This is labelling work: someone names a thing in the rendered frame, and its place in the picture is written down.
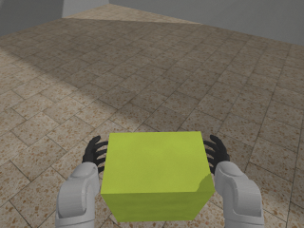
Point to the robot left hand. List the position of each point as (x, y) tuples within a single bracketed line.
[(91, 155)]

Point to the carton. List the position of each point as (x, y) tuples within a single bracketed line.
[(156, 176)]

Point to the robot right forearm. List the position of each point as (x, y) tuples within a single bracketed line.
[(241, 197)]

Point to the robot left forearm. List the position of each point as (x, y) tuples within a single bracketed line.
[(75, 203)]

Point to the robot right hand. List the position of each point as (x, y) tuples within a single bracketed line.
[(219, 154)]

